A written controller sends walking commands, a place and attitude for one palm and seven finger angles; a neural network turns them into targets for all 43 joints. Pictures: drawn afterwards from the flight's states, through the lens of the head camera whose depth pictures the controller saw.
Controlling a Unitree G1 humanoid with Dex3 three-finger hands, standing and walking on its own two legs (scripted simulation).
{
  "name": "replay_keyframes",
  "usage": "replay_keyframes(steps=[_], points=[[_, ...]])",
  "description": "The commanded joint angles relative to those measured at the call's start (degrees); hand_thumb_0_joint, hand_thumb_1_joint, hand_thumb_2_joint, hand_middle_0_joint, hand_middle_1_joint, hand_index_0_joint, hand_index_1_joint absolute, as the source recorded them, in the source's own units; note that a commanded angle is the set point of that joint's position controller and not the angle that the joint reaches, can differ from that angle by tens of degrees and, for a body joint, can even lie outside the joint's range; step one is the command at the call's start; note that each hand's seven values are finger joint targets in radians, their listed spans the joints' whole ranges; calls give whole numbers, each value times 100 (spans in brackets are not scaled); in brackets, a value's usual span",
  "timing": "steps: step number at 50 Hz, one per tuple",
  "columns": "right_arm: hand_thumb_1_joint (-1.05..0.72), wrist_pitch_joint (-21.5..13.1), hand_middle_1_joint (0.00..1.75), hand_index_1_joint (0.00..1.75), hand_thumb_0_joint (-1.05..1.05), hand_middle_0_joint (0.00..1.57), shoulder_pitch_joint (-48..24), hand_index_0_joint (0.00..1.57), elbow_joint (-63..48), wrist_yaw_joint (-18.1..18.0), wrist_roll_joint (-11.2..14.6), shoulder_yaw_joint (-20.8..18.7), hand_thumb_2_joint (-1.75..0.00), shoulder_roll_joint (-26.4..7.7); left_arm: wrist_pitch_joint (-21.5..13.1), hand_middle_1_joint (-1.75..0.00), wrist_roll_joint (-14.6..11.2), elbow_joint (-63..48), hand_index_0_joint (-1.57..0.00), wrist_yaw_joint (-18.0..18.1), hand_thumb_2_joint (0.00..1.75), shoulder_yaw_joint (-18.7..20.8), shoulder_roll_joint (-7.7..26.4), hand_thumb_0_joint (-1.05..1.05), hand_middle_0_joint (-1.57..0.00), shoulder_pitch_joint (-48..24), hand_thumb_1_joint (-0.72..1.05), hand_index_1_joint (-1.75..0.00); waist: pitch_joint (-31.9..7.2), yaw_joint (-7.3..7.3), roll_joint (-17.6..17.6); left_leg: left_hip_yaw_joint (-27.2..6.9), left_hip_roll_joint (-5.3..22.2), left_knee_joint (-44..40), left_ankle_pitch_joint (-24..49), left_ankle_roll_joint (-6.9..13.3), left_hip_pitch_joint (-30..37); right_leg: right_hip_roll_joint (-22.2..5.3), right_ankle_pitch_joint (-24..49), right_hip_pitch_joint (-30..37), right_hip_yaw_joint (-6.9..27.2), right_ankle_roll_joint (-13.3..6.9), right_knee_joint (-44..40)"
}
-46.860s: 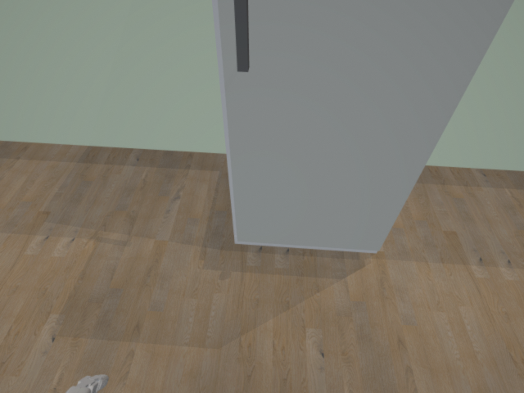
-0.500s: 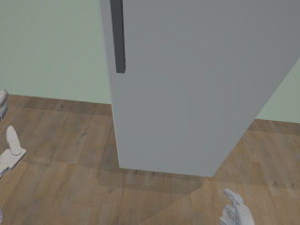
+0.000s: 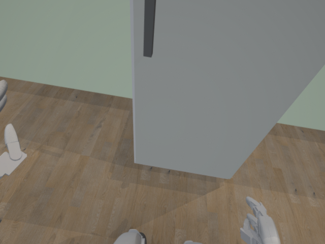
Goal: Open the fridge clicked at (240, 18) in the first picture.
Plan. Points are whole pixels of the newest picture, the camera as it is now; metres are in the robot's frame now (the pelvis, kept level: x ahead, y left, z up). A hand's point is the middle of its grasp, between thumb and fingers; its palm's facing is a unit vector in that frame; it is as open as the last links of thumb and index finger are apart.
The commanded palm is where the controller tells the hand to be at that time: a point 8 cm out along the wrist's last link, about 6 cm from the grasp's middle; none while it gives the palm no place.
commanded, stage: step back with the hand held close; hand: left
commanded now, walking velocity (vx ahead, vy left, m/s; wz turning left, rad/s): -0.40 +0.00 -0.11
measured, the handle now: (151, 2) +0.64 +0.09 +0.28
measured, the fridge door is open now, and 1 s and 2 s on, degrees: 0 0 0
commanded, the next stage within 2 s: stop stepping back and stand still in 0.38 s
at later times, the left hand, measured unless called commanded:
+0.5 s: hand out of the picture +0.15 +0.25 +0.19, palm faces +0.24 -0.90 -0.36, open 7.4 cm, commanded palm +0.05 +0.31 +0.20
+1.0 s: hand out of the picture +0.03 +0.30 +0.17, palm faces +0.37 -0.89 -0.28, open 7.4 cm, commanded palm -0.04 +0.35 +0.20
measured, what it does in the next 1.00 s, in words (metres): walks backwards: right foot, then left foot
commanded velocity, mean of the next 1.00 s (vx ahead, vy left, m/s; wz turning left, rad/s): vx -0.04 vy -0.02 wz -0.05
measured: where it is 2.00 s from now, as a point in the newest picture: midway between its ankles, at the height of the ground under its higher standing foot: outside the picture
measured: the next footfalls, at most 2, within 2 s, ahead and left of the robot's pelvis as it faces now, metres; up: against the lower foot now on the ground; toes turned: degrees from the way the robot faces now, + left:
right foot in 0.22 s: -0.13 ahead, -0.12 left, +0.00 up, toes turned -1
left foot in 0.38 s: +0.00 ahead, +0.09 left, +0.00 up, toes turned -1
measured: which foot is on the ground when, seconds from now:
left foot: down 0.00-0.20, up 0.22-0.36, down 0.38-0.72, up 0.74-0.96, down 0.98-1.00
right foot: up 0.00-0.20, down 0.22-0.38, up 0.40-0.72, down 0.74-1.00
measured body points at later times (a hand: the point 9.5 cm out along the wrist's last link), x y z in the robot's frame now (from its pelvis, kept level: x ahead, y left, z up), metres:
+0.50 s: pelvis -0.13 +0.03 +0.02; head -0.10 +0.07 +0.47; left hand +0.13 +0.30 +0.21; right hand +0.05 -0.22 -0.02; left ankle -0.04 +0.09 -0.72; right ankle -0.17 -0.11 -0.66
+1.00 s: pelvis -0.21 +0.07 +0.00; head -0.26 +0.09 +0.45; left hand +0.00 +0.35 +0.18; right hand -0.13 -0.20 -0.08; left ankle -0.18 +0.20 -0.72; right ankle -0.30 -0.05 -0.72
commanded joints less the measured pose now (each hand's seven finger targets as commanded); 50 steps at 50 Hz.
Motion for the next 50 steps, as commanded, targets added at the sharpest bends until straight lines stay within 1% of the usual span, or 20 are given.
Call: replay_keyframes(steps=[1, 7, 8, 10, 11, 13, 16, 18, 19, 21, 26, 29, 33, 34, 36, 38, 40, 46, 48, 50], points=[[-90, -451, 30, 30, 0, 20, -429, 20, -816, 55, -30, -457, -90, -752, -433, -30, -86, -1876, -20, 150, 90, 1130, 1281, 0, -20, -423, 90, -30, -1422, 222, 1419, -1647, 1722, -2792, -2601, 194, -473, 400, -1049, 1762, -209, -84, 2001], [-90, -484, 30, 30, 0, 20, -535, 20, -576, 156, 28, -377, -90, -622, -284, -30, -424, -1155, -20, 146, 90, 684, 928, 0, -20, 84, 90, -30, -1155, 172, 1666, -540, 1536, -2539, -2140, -644, 987, 29, -1698, 1302, -511, -384, -1106], [-90, -448, 30, 30, 0, 20, -503, 20, -482, 152, 6, -347, -90, -599, -346, -30, -419, -1111, -20, 124, 90, 602, 922, 0, -20, -160, 90, -30, -1039, 162, 1149, -345, 1397, -2017, -1761, -849, 1448, -273, -1516, 925, -178, -470, -2089], [-90, -303, 30, 30, 0, 20, -480, 20, -292, 117, 33, -277, -90, -459, -418, -30, -270, -1054, -20, 199, 90, 546, 1231, 0, -20, -678, 90, -30, -725, 158, -1262, -6, 497, 1243, -776, -950, 2236, -2205, -813, -1161, 2762, -1136, -3630], [-90, -284, 30, 30, 0, 20, -760, 20, -327, 81, -50, -179, -90, -447, -447, -30, -160, -1065, -20, 294, 90, 592, 1512, 0, -20, -1130, 90, -30, -375, 261, -1618, -24, 280, 2226, -1493, -902, 1339, -2592, 1193, -792, 2533, -1256, -3445], [-90, -330, 30, 30, 0, 20, -587, 20, -340, 32, 30, -142, -90, -384, -289, -30, -90, -622, -20, 254, 90, 216, 1167, 0, -20, -1465, 90, -30, -1113, 207, -1837, -113, -8, 1976, -1381, -796, 351, -1900, 4701, 1177, 1315, -834, -2123], [-90, -147, 30, 30, 0, 20, -890, 20, -414, -150, 100, -14, -90, -487, 53, -30, -29, -456, -20, 131, 90, 176, 1145, 0, -20, -1742, 90, -30, -547, 133, -880, 491, -229, 197, -403, -699, 1238, -1295, 6060, 1149, 603, -505, -1322], [-90, -134, 30, 30, 0, 20, -807, 20, -387, -169, 160, -39, -90, -733, 116, -30, -100, -625, -20, 37, 90, -52, 957, 0, -20, -1724, 90, -30, -679, 79, 982, -44, 572, -1360, 3713, -542, 2365, -579, 4065, 621, 156, 6, -233], [-90, -177, 30, 30, 0, 20, -680, 20, -465, -50, 91, -137, -90, -812, 54, -30, -74, -984, -20, 22, 90, -16, 980, 0, -20, -1713, 90, -30, -1121, 166, 1782, -740, 1570, -1284, 5632, -167, 2914, -228, 310, 106, 215, 25, 666], [-90, -282, 30, 30, 0, 20, -518, 20, -511, 160, 131, -315, -90, -798, -140, -30, -141, -833, -20, -36, 90, 186, 921, 0, -20, -1070, 90, -30, -1298, 231, 957, -745, 1974, -1526, 4098, 183, 2506, 46, -1680, 114, 475, -79, 1704], [-90, -241, 30, 30, 0, 20, -544, 20, -957, 268, 96, -378, -90, -707, -24, -30, -398, -1988, -20, -21, 90, 952, 1162, 0, -20, 965, 90, -30, -1707, 200, 1133, -795, 1654, -2289, 131, 155, 1647, -57, -880, 678, -246, 24, 1541], [-90, -180, 30, 30, 0, 20, -507, 20, -1100, 228, 64, -312, -90, -640, 81, -30, -412, -2241, -20, 126, 90, 1220, 1330, 0, -20, 1469, 90, -30, -1379, 163, 1709, -530, 1258, -3209, -2846, -278, 545, 195, -1029, 1707, -947, -118, 442], [-90, -132, 30, 30, 0, 20, -316, 20, -866, 36, -23, -270, -90, -650, 245, -30, -350, -1635, -20, 251, 90, 1071, 1328, 0, -20, 1110, 90, -30, -892, 64, 1581, 4, 584, -2528, -3091, -888, -17, 157, -1391, 2864, -1167, -430, -1807], [-90, -106, 30, 30, 0, 20, -199, 20, -768, 18, -7, -289, -90, -633, 275, -30, -335, -1477, -20, 259, 90, 1093, 1418, 0, -20, 1012, 90, -30, -923, 58, 809, 365, 270, -1396, -2477, -858, 310, -383, -1252, 2487, -636, -634, -2506], [-90, -13, 30, 30, 0, 20, -203, 20, -577, -2, 15, -300, -90, -736, 274, -30, -301, -1447, -20, 299, 90, 1078, 1590, 0, -20, 340, 90, -30, -294, 100, -1162, -237, 68, 2180, -1241, -610, 180, -2674, -1904, 206, 2390, -1502, -3776], [-90, -54, 30, 30, 0, 20, -138, 20, -344, 104, -104, -236, -90, -832, 193, -30, -322, -1007, -20, 314, 90, 1297, 1884, 0, -20, -316, 90, -30, -313, -73, -1260, -624, 502, 3159, -869, -717, -292, -2918, -1915, -45, 2372, -1697, -3653], [-90, -106, 30, 30, 0, 20, -36, 20, -325, -14, 113, -329, -90, -829, 282, -30, -232, 50, -20, 232, 90, 183, 730, 0, -20, -542, 90, -30, -217, -74, -1031, -213, 269, 2507, -632, -656, -669, -1906, -1400, 1090, 1218, -1057, -3084], [-90, -221, 30, 30, 0, 20, -282, 20, -235, -242, -6, -164, -90, -671, 321, -30, -7, -177, -20, 304, 90, -241, 710, 0, -20, -1257, 90, -30, 292, 54, -697, 696, 95, -251, -1140, -362, 1389, -1496, -1519, 242, 322, -883, -2530], [-90, -282, 30, 30, 0, 20, -168, 20, -359, -260, 18, -214, -90, -794, 227, -30, -97, -902, -20, 311, 90, 179, 1072, 0, -20, -1093, 90, -30, -151, -20, 115, -21, 497, -1017, -1113, -153, 2065, -998, -808, 198, -129, -576, -1075], [-90, -266, 30, 30, 0, 20, -290, 20, -614, -179, 35, -189, -90, -795, 60, -30, -149, -1695, -20, 330, 90, 594, 1350, 0, -20, -814, 90, -30, -480, 17, 1608, -2135, 1855, -1755, 168, 378, 2690, -232, -1276, -595, -660, -112, 590]])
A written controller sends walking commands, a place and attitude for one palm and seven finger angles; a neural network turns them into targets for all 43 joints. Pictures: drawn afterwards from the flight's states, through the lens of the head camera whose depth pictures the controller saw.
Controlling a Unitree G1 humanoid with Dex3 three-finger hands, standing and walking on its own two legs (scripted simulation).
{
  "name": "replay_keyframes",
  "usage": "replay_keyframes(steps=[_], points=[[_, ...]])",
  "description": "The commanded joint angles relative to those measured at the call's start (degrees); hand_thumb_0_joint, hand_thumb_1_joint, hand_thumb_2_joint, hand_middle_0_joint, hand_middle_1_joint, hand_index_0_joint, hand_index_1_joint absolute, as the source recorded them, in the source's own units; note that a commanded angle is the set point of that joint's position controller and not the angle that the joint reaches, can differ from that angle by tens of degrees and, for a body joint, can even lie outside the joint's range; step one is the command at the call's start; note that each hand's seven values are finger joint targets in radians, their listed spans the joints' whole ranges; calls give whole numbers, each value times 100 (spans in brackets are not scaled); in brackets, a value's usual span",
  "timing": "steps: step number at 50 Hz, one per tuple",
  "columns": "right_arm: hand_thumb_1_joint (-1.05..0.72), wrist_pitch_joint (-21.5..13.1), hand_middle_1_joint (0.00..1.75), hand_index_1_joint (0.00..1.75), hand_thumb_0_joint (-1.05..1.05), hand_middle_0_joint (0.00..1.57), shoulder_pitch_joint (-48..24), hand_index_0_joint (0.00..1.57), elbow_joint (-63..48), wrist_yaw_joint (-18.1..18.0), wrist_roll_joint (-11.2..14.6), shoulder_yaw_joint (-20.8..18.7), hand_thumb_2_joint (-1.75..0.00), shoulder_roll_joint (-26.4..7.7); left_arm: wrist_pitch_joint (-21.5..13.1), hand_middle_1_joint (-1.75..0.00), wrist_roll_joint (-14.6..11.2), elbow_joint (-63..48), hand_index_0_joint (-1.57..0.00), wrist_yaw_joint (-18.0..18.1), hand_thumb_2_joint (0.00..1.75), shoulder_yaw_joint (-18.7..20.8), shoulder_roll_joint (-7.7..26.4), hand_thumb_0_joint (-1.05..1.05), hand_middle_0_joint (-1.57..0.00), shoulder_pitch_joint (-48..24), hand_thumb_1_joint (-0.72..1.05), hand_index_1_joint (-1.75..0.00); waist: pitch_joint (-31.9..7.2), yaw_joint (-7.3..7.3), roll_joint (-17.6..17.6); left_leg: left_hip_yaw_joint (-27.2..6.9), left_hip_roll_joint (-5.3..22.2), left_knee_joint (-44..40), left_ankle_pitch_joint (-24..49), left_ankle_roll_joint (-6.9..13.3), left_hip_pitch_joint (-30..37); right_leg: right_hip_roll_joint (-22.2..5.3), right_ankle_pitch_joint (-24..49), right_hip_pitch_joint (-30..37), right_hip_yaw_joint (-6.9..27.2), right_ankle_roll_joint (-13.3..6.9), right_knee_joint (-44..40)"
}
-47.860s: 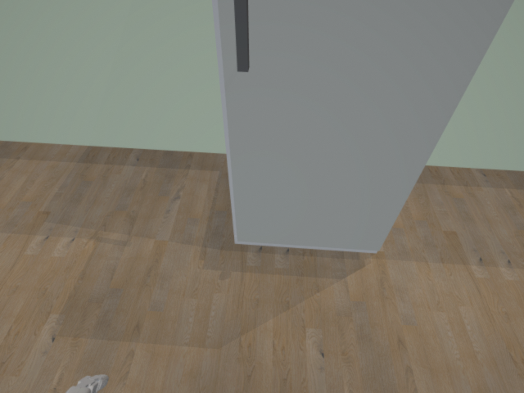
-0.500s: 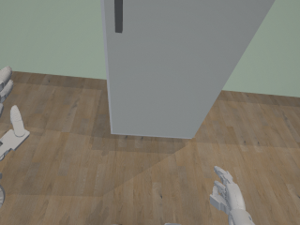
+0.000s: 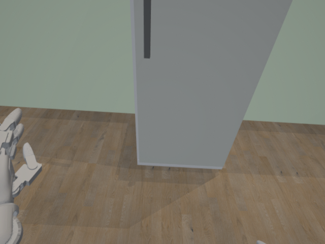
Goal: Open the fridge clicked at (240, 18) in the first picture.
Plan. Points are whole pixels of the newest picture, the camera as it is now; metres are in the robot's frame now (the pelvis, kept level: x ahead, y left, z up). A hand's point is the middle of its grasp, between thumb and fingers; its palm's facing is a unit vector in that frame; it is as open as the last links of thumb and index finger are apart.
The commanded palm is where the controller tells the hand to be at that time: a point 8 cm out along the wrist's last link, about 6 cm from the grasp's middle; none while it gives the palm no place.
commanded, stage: stop stepping back and stand still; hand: left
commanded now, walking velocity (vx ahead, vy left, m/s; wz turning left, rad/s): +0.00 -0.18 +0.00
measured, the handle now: (147, 20) +0.84 +0.11 +0.28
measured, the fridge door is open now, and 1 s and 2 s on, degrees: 0 0 0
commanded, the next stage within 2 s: let the arm hang, fingers relaxed in 0.18 s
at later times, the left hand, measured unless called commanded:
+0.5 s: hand out of the picture +0.14 +0.22 -0.12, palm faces +0.06 -0.96 -0.27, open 7.4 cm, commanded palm none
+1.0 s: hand out of the picture +0.01 +0.23 -0.15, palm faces +0.01 -0.97 -0.25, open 7.3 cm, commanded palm none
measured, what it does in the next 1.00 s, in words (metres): steps on the spot: right foot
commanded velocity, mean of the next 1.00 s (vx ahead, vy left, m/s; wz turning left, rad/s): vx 0.01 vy -0.02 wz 0.00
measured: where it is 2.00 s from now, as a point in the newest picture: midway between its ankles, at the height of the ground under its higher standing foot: outside the picture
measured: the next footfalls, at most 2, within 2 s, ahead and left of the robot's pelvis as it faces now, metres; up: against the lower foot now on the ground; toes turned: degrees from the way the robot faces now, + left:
right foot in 0.20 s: +0.04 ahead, -0.09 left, +0.00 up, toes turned -8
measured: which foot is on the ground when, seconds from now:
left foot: down 0.00-1.00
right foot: down 0.00-0.00, up 0.02-0.18, down 0.20-1.00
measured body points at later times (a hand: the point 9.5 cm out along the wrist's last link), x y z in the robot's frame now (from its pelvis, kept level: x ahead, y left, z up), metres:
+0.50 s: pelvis +0.01 +0.02 -0.01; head +0.00 +0.00 +0.44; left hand +0.14 +0.27 -0.10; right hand +0.13 -0.24 -0.13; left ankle +0.05 +0.13 -0.72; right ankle +0.00 -0.09 -0.72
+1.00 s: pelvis +0.01 +0.03 +0.02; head +0.01 +0.02 +0.47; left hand +0.01 +0.28 -0.13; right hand +0.02 -0.20 -0.14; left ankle +0.05 +0.13 -0.72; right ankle +0.00 -0.09 -0.72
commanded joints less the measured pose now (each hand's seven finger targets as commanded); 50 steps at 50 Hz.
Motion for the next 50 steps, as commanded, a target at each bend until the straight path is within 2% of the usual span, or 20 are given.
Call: replay_keyframes(steps=[1, 2, 3, 5, 8, 9, 10, 11, 13, 14, 15, 17, 19, 20, 22, 24, 28, 31, 40, 50], points=[[-90, -407, 30, 30, 0, 20, -995, 20, -1243, 59, -7, -148, -90, -538, -707, -30, -45, -2619, -20, 76, 90, 1297, 1997, 0, -20, -346, 90, -30, 494, -36, 1711, -2515, 1637, -2114, 598, 850, 1176, 483, -733, -1919, 105, -32, 1621], [-90, -457, 30, 30, 0, 20, -914, 20, -1225, 81, -77, -158, -90, -531, -722, -30, -93, -2889, -20, 59, 90, 1565, 2240, 0, -20, -270, 90, -30, 549, -13, 1909, -2681, 1707, -2238, 449, 933, 880, 353, -719, -1892, 241, -17, 1836], [-90, -468, 30, 30, 0, 20, -924, 20, -1178, 170, -89, -133, -90, -465, -708, -30, -68, -2836, -20, 60, 90, 1495, 2008, 0, -20, -41, 90, -30, 567, 4, 1775, -2332, 1687, -2165, 556, 924, 512, 248, -474, -1552, 307, -40, 1655], [-90, -467, 30, 30, 0, 20, -921, 20, -1132, 275, -13, -114, -90, -451, -639, -30, -106, -2632, -20, 80, 90, 1495, 1824, 0, -20, 370, 90, -30, 381, 60, 1809, -1088, 1307, -1710, 869, 607, 301, 315, -6, -727, -7, -19, 487], [-90, -375, 30, 30, 0, 20, -967, 20, -1305, 319, 68, -148, -90, -487, -490, -30, -125, -1908, -20, 67, 90, 1421, 1606, 0, -20, 883, 90, -30, 243, 99, 1294, -148, 720, -969, -1075, 210, -826, 455, 548, 729, -224, -129, -793], [-90, -286, 30, 30, 0, 20, -946, 20, -1330, 320, 67, -183, -90, -487, -446, -30, -106, -1574, -20, 68, 90, 1461, 1627, 0, -20, 957, 90, -30, 388, 114, 432, 71, 337, -24, -1496, 86, -1323, 65, 215, 749, 573, -398, -1262], [-90, -210, 30, 30, 0, 20, -996, 20, -1381, 325, 76, -209, -90, -439, -368, -30, -100, -1345, -20, 66, 90, 1460, 1683, 0, -20, 893, 90, -30, 511, 128, -852, 159, -169, 1433, -1443, -56, -1680, -938, -693, 284, 2486, -890, -2173], [-90, -212, 30, 30, 0, 20, -1081, 20, -1373, 294, 80, -189, -90, -458, -376, -30, -129, -1320, -20, 92, 90, 1421, 1745, 0, -20, 591, 90, -30, 662, 159, -1177, -174, -214, 2415, -1403, -70, -1841, -1654, -410, 13, 3321, -1204, -2603], [-90, -226, 30, 30, 0, 20, -902, 20, -1168, 339, 86, -188, -90, -466, -411, -30, -87, -886, -20, 86, 90, 1229, 1464, 0, -20, 476, 90, -30, 709, 33, -825, -516, -7, 2671, -961, -109, -1764, -1536, 272, -132, 2893, -1297, -2382], [-90, -132, 30, 30, 0, 20, -1154, 20, -272, 865, 24, -313, -90, -979, 480, -30, 459, 2392, -20, -596, 90, -865, 408, 0, -20, -207, 90, -30, 1121, -166, -147, -239, 632, 2658, -1368, -105, -2232, -2042, 3282, -428, 769, -1112, -1099], [-90, 251, 30, 30, 0, 20, -749, 20, -398, 798, 101, -246, -90, -435, 842, -30, 369, 2395, -20, -782, 90, -1021, 204, 0, -20, -189, 90, -30, 576, -189, -464, -263, 289, 2096, -1291, -176, -1117, -1295, 3762, -804, 623, -1033, -833], [-90, 487, 30, 30, 0, 20, -504, 20, -327, 763, 65, -94, -90, -309, 948, -30, 281, 2747, -20, -837, 90, -1218, -10, 0, -20, -450, 90, -30, 680, -227, -864, 159, -18, 685, -216, -231, -619, -850, 3905, -617, -100, -685, -414], [-90, 601, 30, 30, 0, 20, -381, 20, -389, 779, -21, -67, -90, -485, 947, -30, 210, 3288, -20, -862, 90, -1414, 78, 0, -20, -565, 90, -30, 588, -187, -876, -13, -53, -195, 1468, -93, 348, -715, 3199, -1015, -80, -393, -116], [-90, 581, 30, 30, 0, 20, -434, 20, -381, 767, -94, -133, -90, -827, 928, -30, 225, 3655, -20, -873, 90, -1478, 30, 0, -20, -413, 90, -30, 382, -73, -434, -914, 546, -392, 2583, 212, 682, -435, 2204, -1337, -86, -157, 261], [-90, 629, 30, 30, 0, 20, -863, 20, -275, 716, -187, -215, -90, -1310, 969, -30, 219, 4409, -20, -858, 90, -1515, 78, 0, -20, -352, 90, -30, 394, 163, 304, -1632, 1428, -1055, 1827, 766, -154, 26, 89, -654, 41, -6, 612], [-90, 623, 30, 30, 0, 20, -1076, 20, -106, 669, -212, -115, -90, -1067, 939, -30, 258, 4968, -20, -896, 90, -1477, 201, 0, -20, -507, 90, -30, 710, 219, 191, -1220, 819, -1151, 948, 474, -839, -99, 895, -68, 220, -93, -339], [-90, 683, 30, 30, 0, 20, -756, 20, 603, 656, -96, -11, -90, -565, 780, -30, 193, 6292, -20, -867, 90, -1637, 249, 0, -20, -644, 90, -30, 431, -7, 263, -230, 238, -672, 1353, 4, 492, -538, 1987, -372, 622, -308, -1208], [-90, 686, 30, 30, 0, 20, -622, 20, 918, 620, -108, -42, -90, -375, 759, -30, 193, 6784, -20, -828, 90, -1598, 39, 0, -20, -538, 90, -30, 244, -4, 1288, -278, 326, -942, 1188, 52, 723, -421, 1852, -148, 452, -280, -1383], [-90, 724, 30, 30, 0, 20, -355, 20, 1685, 568, -25, -107, -90, -471, 748, -30, 183, 7876, -20, -818, 90, -1747, 85, 0, -20, -643, 90, -30, 911, -32, 102, -293, 461, -1453, 865, 59, 921, -381, 1376, -327, 306, -290, -2003], [-90, 692, 30, 30, 0, 20, -210, 20, 2176, 570, -33, -97, -90, -396, 767, -30, 178, 8346, -20, -779, 90, -1761, 51, 0, -20, -632, 90, -30, 1192, 23, 131, -289, 448, -1891, 451, 85, 808, -348, 1101, -268, 292, -252, -2041]])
